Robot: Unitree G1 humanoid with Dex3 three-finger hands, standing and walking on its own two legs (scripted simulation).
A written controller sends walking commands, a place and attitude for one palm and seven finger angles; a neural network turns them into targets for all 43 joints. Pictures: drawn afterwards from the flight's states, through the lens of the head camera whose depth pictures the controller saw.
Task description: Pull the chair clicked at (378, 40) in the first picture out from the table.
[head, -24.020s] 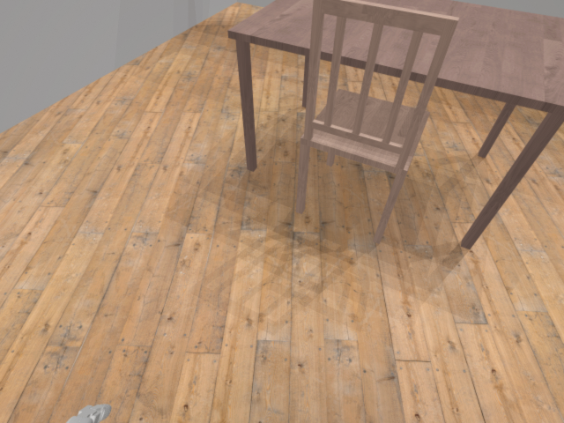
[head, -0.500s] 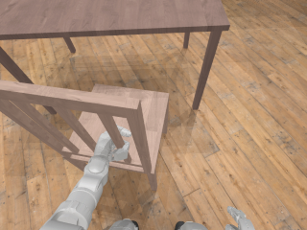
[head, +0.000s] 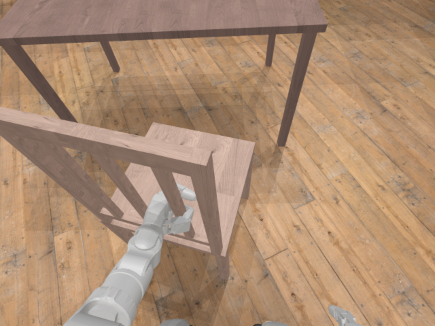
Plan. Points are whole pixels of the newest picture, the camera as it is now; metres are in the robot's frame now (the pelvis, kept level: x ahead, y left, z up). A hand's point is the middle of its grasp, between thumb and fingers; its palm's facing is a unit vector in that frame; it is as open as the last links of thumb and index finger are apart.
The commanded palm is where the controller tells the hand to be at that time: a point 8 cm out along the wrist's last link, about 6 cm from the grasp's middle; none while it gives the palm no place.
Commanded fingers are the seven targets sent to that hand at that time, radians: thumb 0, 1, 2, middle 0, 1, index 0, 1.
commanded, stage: stop walking, hand still on the chair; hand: left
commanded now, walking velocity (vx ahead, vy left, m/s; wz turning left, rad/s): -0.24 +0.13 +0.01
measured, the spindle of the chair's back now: (132, 196) +0.37 +0.22 -0.06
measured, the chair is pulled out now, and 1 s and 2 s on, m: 0.50 0.58 0.58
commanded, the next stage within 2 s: open the thumb and straighten the fingers in 0.94 s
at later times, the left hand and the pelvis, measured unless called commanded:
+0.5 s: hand (184, 255) +0.24 +0.09 -0.06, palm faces -0.16 -0.98 -0.14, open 5.6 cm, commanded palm +0.23 +0.14 -0.05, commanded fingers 0.00 0.90 0.90 -0.50 -1.45 -0.50 -1.45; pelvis -0.04 +0.02 +0.00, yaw +0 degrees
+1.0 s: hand (184, 255) +0.24 +0.09 -0.06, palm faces -0.18 -0.97 -0.14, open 5.6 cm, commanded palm +0.24 +0.14 -0.05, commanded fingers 0.00 0.90 0.90 -0.50 -1.45 -0.50 -1.45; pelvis -0.02 +0.02 +0.01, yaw +0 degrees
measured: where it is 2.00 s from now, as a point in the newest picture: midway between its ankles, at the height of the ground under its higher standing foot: outside the picture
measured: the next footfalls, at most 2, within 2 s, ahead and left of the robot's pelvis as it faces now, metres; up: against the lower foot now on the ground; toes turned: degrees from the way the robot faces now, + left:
none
